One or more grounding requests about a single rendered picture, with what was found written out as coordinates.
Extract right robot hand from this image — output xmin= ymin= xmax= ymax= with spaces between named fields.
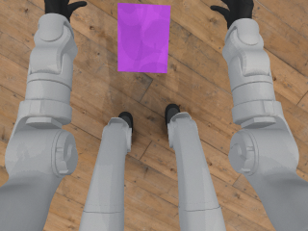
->
xmin=210 ymin=0 xmax=254 ymax=30

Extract left robot forearm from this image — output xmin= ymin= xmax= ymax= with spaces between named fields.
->
xmin=5 ymin=13 xmax=78 ymax=172

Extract left robot hand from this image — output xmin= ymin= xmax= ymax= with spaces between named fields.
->
xmin=44 ymin=0 xmax=88 ymax=23

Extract robot right foot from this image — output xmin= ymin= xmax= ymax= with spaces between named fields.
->
xmin=165 ymin=103 xmax=181 ymax=126

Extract right robot thigh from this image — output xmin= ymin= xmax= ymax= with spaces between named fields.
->
xmin=167 ymin=117 xmax=226 ymax=231

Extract right robot forearm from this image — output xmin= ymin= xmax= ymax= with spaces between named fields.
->
xmin=221 ymin=18 xmax=299 ymax=164

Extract robot right upper arm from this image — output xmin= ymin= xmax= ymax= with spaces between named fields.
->
xmin=228 ymin=128 xmax=308 ymax=231

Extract carton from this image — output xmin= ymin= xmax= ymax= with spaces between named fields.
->
xmin=117 ymin=3 xmax=171 ymax=73

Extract robot left upper arm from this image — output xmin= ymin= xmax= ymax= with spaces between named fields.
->
xmin=0 ymin=129 xmax=79 ymax=231

